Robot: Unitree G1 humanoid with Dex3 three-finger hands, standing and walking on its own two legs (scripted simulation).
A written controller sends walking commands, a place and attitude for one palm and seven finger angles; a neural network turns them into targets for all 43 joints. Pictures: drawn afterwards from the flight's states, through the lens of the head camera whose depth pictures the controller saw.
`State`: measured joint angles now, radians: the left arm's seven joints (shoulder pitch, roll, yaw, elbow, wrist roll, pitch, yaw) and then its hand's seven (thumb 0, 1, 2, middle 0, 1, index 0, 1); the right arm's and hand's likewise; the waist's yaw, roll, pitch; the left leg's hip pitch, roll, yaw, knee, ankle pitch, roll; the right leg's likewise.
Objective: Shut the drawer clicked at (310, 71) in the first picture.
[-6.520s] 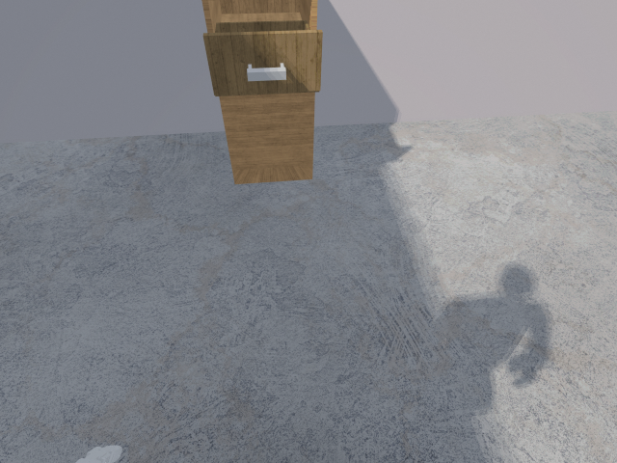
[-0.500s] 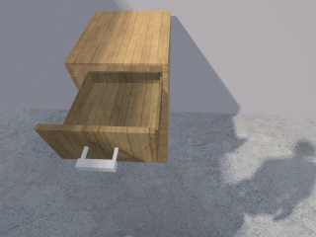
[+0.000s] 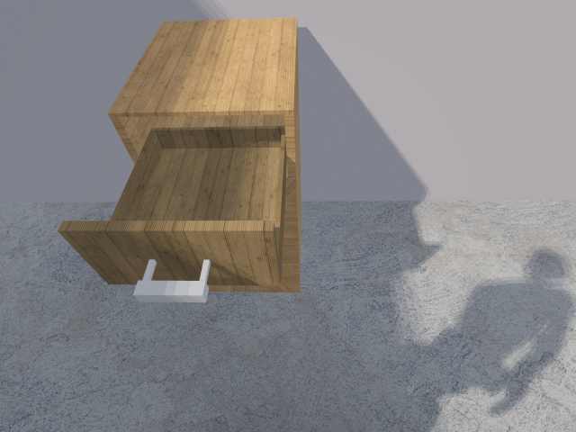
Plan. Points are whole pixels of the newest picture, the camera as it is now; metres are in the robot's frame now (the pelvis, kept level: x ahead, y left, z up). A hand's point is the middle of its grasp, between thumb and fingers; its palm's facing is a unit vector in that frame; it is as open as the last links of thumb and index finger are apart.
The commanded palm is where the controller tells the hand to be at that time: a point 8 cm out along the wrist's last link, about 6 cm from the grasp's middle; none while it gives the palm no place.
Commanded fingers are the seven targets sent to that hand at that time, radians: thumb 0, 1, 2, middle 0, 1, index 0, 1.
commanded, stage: come to a stop and stand still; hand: left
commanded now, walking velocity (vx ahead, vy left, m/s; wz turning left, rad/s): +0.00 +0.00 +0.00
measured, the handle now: (175, 278) +0.35 +0.22 -0.04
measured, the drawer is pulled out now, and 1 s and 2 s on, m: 0.30 0.30 0.30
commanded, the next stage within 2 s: look again from close up in 0.16 s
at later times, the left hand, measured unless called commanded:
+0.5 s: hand out of the picture -0.01 +0.17 -0.17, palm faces +0.04 -0.98 -0.19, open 7.3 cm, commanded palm none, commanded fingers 0.00 0.90 0.90 -0.20 -0.30 -0.20 -0.30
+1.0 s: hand out of the picture -0.03 +0.18 -0.18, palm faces +0.04 -0.99 -0.15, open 7.4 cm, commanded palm none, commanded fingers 0.00 0.90 0.90 -0.20 -0.30 -0.20 -0.30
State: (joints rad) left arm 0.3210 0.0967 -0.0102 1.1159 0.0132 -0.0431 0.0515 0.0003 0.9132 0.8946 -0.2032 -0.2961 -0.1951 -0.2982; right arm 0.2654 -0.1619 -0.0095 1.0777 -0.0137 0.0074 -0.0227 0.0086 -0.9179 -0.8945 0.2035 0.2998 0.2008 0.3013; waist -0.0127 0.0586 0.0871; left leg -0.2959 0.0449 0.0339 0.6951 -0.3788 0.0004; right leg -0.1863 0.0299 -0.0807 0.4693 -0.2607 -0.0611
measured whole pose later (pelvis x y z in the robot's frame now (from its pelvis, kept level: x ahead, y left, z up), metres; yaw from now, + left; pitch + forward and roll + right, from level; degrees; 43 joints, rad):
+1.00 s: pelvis +0.01 +0.03 +0.00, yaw +0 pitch -1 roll +0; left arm 0.39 0.10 -0.01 1.12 0.02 -0.02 0.04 0.00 0.91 0.89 -0.20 -0.30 -0.20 -0.30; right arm 0.34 -0.13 0.01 1.14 -0.02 -0.01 -0.02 0.00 -0.91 -0.89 0.20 0.30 0.20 0.30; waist 0.00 0.00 0.00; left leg -0.20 -0.03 0.09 0.45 -0.24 0.06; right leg -0.18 -0.02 -0.06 0.49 -0.31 -0.02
